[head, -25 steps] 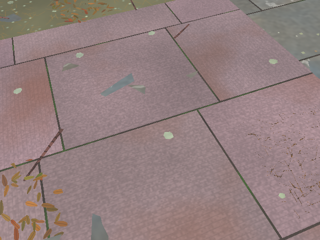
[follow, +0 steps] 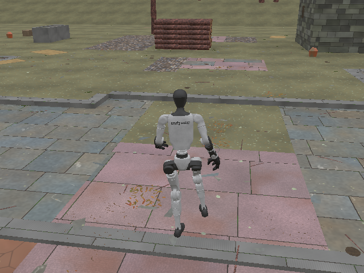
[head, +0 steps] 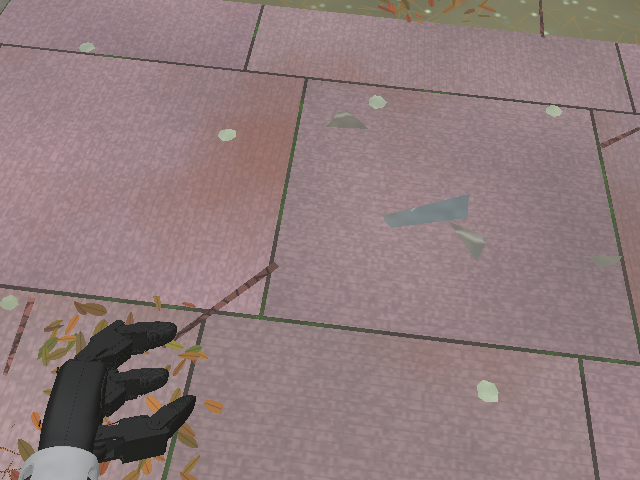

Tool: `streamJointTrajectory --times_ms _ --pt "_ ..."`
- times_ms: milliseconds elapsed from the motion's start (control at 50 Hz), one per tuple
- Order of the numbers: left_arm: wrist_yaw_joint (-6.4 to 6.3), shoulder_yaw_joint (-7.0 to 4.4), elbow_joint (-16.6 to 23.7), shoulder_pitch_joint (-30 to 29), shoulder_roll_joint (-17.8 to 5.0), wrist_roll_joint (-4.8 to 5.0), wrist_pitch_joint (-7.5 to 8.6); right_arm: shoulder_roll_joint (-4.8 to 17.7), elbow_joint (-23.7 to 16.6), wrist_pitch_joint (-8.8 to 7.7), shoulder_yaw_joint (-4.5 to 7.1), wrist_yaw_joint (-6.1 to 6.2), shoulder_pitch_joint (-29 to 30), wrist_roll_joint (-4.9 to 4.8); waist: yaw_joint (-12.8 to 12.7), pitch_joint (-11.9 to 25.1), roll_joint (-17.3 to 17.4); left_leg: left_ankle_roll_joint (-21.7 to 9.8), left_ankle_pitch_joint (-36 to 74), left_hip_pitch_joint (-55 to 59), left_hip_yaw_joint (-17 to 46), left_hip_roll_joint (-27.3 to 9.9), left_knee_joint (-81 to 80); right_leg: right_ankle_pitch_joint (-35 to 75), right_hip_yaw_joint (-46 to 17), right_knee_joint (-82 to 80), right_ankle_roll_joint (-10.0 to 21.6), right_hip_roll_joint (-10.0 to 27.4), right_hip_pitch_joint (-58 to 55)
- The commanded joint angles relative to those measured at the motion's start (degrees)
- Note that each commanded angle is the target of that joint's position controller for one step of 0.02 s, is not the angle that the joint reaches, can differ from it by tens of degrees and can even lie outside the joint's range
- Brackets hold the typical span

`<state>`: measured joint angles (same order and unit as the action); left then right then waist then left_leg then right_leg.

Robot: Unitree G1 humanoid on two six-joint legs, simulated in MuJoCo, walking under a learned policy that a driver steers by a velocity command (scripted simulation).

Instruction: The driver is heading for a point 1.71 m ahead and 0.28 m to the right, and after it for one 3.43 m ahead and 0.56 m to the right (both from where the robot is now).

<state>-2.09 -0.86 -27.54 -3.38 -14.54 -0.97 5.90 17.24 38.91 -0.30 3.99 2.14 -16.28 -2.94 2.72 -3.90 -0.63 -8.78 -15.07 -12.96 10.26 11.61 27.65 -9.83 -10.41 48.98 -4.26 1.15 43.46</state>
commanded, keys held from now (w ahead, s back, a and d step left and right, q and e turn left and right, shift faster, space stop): shift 0.04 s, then e+shift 0.64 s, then shift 0.12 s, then q+shift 0.20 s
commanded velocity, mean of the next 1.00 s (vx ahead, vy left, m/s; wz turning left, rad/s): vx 0.05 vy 0.00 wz -0.28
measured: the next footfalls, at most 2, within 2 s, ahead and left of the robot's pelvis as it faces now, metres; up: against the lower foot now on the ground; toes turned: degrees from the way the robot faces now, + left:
right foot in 0.12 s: +0.30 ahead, -0.10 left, +0.00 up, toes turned +13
left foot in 0.48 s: +0.24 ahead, +0.09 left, +0.00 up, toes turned -17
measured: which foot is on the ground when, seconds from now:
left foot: down 0.00-0.10, up 0.12-0.46, down 0.48-0.90, up 0.92-1.00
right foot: up 0.00-0.10, down 0.12-0.50, up 0.52-0.88, down 0.90-1.00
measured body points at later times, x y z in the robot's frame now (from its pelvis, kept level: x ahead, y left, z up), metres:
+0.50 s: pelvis +0.15 -0.02 -0.01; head +0.19 -0.02 +0.44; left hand +0.29 +0.26 -0.11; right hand +0.33 -0.28 -0.09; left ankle +0.20 +0.10 -0.74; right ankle +0.26 -0.11 -0.73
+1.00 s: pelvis +0.17 -0.05 +0.00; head +0.19 -0.07 +0.45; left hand +0.45 +0.08 -0.07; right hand +0.14 -0.34 -0.13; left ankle +0.20 +0.09 -0.70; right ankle +0.12 -0.16 -0.74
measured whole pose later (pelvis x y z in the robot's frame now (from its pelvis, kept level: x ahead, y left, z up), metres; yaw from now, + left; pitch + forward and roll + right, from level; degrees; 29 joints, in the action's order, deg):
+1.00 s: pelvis +0.17 -0.05 +0.00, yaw -21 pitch +2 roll +0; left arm -1.1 -0.2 -32.1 5.5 -12.0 -1.7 -2.2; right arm 17.2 43.9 0.1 2.4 -0.1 -14.6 -1.4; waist 3.9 -1.7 1.7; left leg 3.0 -30.2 -22.1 -1.0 -3.2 47.7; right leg -16.0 1.5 30.9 0.7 1.0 16.5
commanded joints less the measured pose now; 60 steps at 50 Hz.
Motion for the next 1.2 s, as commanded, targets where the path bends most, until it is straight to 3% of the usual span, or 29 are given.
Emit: streamJointTrajectory --times_ms 20,60,100,120,140,160,180,200,220,260,340,440,480,500,520,540,580,640,720,800,860,880,900,920,940,960,1000,1100,1200 --pt "0.20 -1.46 1.0 4.0 -2.7 1.68 -0.96 8.1 -3.6 2.10 2.84 2.35 2.1 -0.29 -2.3 12.0 6.2 7.3 39.9 -7.4 4.5 -2.9 1.0 12.6 11.9 -15.9 -1.0 -11.7 -23.9" --pt "1.08 -2.62 -0.3 5.2 -5.6 1.30 -0.52 5.9 -4.2 2.13 2.30 2.55 1.6 0.99 -1.9 13.1 9.7 8.1 36.7 -2.4 6.5 -4.8 5.8 19.2 10.3 -20.0 -0.7 -10.2 -27.0" --pt "1.61 -3.46 -4.2 15.4 -7.1 0.00 0.63 3.9 -5.6 1.04 1.39 2.23 5.5 1.98 -7.1 16.5 10.7 9.3 36.5 4.6 4.2 -5.1 18.7 32.2 9.1 -29.6 2.0 -5.5 -34.4" --pt "1.61 -2.97 -6.3 22.1 -6.9 -1.27 1.30 -0.4 -6.8 0.69 -0.45 1.25 7.0 3.73 -9.7 21.8 3.4 10.1 4.8 -1.9 2.2 -3.4 36.6 43.5 0.2 -26.9 7.5 4.8 -47.8" --pt "1.76 -1.82 -6.2 19.5 -6.6 -4.59 1.60 -4.7 -5.7 0.50 -1.62 0.26 -6.9 3.82 -1.2 26.9 -12.5 12.8 -29.8 -17.3 6.7 2.5 54.2 65.5 -27.3 -21.3 22.3 21.5 -61.3" --pt "2.07 -2.22 -5.9 14.5 -6.0 -2.73 1.27 1.7 -1.2 0.51 -0.82 -1.40 -16.7 2.81 2.5 31.4 -9.6 11.9 -22.6 -18.0 10.1 -4.2 57.8 40.9 -38.3 -23.5 29.1 25.3 -57.8" --pt "1.92 -2.62 -3.1 9.3 -5.0 -0.58 0.31 7.4 -2.0 1.21 0.37 -1.79 -5.9 2.69 -0.9 21.2 -4.9 12.7 -17.4 -22.7 2.5 -7.6 58.3 18.4 -32.7 -26.8 26.0 18.3 -49.9" --pt "1.81 -2.38 -2.0 7.9 -5.2 0.46 -1.14 8.6 -5.2 1.47 0.69 -1.23 4.6 3.94 -3.0 15.7 1.9 12.5 -13.2 -24.1 -0.5 -7.4 55.8 2.9 -28.2 -30.1 21.7 12.7 -41.8" --pt "1.67 -2.71 -1.6 7.3 -7.5 1.44 -2.31 7.8 -7.2 1.90 0.60 -0.76 8.5 4.64 -2.6 11.1 4.4 12.7 -11.0 -23.2 -1.6 -6.7 52.9 -4.5 -26.6 -32.9 19.4 9.7 -34.2" --pt "1.47 -3.91 -2.1 8.5 -9.7 1.57 -3.63 4.3 -8.1 1.88 -0.37 -0.69 8.6 4.40 -0.9 6.3 1.3 11.7 -9.9 -18.6 -2.3 -7.2 39.8 -7.5 -21.7 -35.2 15.9 3.9 -26.0" --pt "1.07 -5.09 -3.3 12.9 -9.3 1.70 -5.52 0.7 -6.6 0.94 -1.41 0.35 9.0 3.27 -2.1 10.9 -7.0 11.2 -11.7 -9.5 -4.8 -5.1 20.9 -1.8 -17.6 -34.2 15.0 0.5 -27.2" --pt "0.11 -6.75 -2.7 14.8 -10.2 2.49 -7.50 2.5 -5.1 0.17 -0.22 -0.53 10.2 2.13 -2.8 10.6 -10.8 9.1 -3.2 -3.3 -2.6 -4.5 5.3 -14.5 -23.6 -35.1 12.0 0.9 -27.4" --pt "-0.17 -6.74 -2.4 14.9 -9.4 2.91 -7.97 4.1 -3.2 -0.35 0.84 -0.80 6.6 2.19 -0.8 11.1 -9.5 6.5 2.4 7.4 -2.0 -8.6 -5.4 -20.4 -22.0 -31.7 8.4 -2.3 -21.6" --pt "-0.23 -6.28 -1.5 14.8 -7.5 3.13 -8.07 7.5 -2.8 -0.29 1.71 -0.78 4.7 3.83 -0.6 12.9 -0.7 0.7 -1.5 14.1 8.1 -19.0 -8.4 -27.0 -15.6 -21.3 5.7 -6.7 -13.0" --pt "0.11 -6.18 -0.7 16.6 -6.4 3.72 -7.35 9.5 -3.9 -0.26 1.87 -0.88 9.2 6.26 -3.0 10.9 15.1 -5.8 3.5 11.1 20.4 -31.5 -12.3 -25.9 -2.3 -2.0 3.8 -12.2 -5.0" --pt "0.60 -7.56 -1.8 17.5 -11.9 2.78 -6.81 5.1 -5.5 -0.77 1.02 -0.51 13.0 7.07 -4.2 9.1 12.8 -7.2 7.7 6.1 19.2 -33.6 -12.6 -21.9 -0.7 9.5 1.2 -6.8 -3.6" --pt "0.50 -7.65 -5.1 21.9 -11.8 2.14 -7.80 1.3 -6.8 -0.87 -0.15 0.51 18.6 4.51 -6.4 6.9 6.6 -2.7 9.4 2.4 7.2 -26.2 -10.2 -14.3 2.0 19.1 -0.2 -4.8 -5.6" --pt "0.92 -5.78 -3.8 20.5 -8.2 2.26 -8.59 2.2 -6.2 -0.37 -0.53 1.25 16.5 4.00 -4.8 3.9 5.2 -3.6 17.8 1.7 -1.3 -24.0 -10.3 -9.4 6.9 27.3 -2.3 -1.3 -2.0" --pt "1.81 -3.62 0.6 12.0 -5.5 2.12 -8.12 5.7 -3.6 0.72 0.69 1.20 8.5 4.16 0.4 6.0 6.3 -5.6 25.0 10.2 -4.0 -25.1 -8.2 -8.7 8.8 13.5 -4.0 2.3 -1.6" --pt "2.50 -2.76 1.0 12.0 -5.4 1.83 -7.76 9.5 -2.9 1.09 1.97 -0.17 8.5 3.09 -0.1 8.4 9.1 -5.9 30.4 7.4 -6.3 -26.7 -6.0 -13.5 12.4 0.2 -1.8 0.5 -13.7" --pt "2.10 -2.55 -1.2 14.9 -4.4 1.34 -7.88 7.7 -1.1 0.49 0.83 -0.93 8.1 1.25 -2.6 9.2 9.6 -4.2 29.7 5.4 -4.8 -25.7 -1.6 -7.6 11.6 -18.6 1.9 -1.8 -25.2" --pt "1.89 -2.41 -2.6 17.3 -4.0 0.98 -7.80 4.5 0.1 -0.07 -0.55 -1.34 7.5 0.87 -4.4 9.4 8.1 -1.2 26.3 0.7 -5.9 -23.8 0.3 2.7 11.1 -30.9 3.8 -1.9 -35.0" --pt "1.16 -2.67 -2.9 19.2 -6.4 0.32 -7.91 1.2 0.8 -1.30 -2.01 -2.29 4.5 2.20 -3.8 13.1 4.2 4.1 15.8 -6.4 -7.3 -21.0 2.4 14.7 5.0 -30.0 4.9 3.8 -48.4" --pt "0.28 -3.48 -1.6 17.9 -12.0 -1.15 -8.21 -1.5 -0.4 -2.44 -3.23 -3.46 2.5 4.20 -1.7 16.0 -9.4 9.2 -7.3 -15.9 -10.8 -16.8 8.8 36.6 -4.9 -22.6 11.0 17.1 -55.5" --pt "0.34 -3.31 -1.9 15.9 -9.1 -1.79 -8.01 2.8 -0.9 -2.27 -1.91 -3.09 6.4 2.61 -4.5 16.7 -12.5 11.3 -17.9 -14.7 -10.2 -16.3 13.0 31.8 -4.6 -23.8 18.0 20.0 -46.2" --pt "0.56 -3.53 -1.5 14.3 -9.4 -1.59 -7.65 7.5 -1.4 -1.64 -0.33 -2.67 8.3 1.25 -5.6 12.6 -11.1 12.1 -18.8 -16.9 -10.8 -15.4 20.7 28.3 -3.2 -25.3 19.2 18.5 -43.7" --pt "0.05 -4.40 -2.1 13.5 -10.9 -0.68 -7.26 8.8 -0.1 0.45 1.42 -1.28 5.8 0.79 -5.5 8.9 -10.6 13.4 -20.1 -23.0 -9.3 -14.5 36.6 24.9 -0.4 -27.5 19.1 18.5 -40.7" --pt "-0.69 -3.29 -2.7 6.1 -5.1 -0.51 -6.47 4.2 -1.2 3.77 1.54 0.49 2.0 1.50 -1.7 5.5 -7.9 15.5 -7.6 -22.0 -10.2 -16.1 39.0 14.6 10.4 -30.8 16.1 16.3 -33.0" --pt "-0.60 -5.20 -5.4 7.3 -8.8 0.39 -6.41 2.3 -6.4 3.39 0.61 -2.37 4.6 2.11 -3.1 8.3 -7.4 12.7 -7.1 -15.3 -13.2 -17.6 23.0 17.0 13.3 -28.5 16.3 19.3 -36.0"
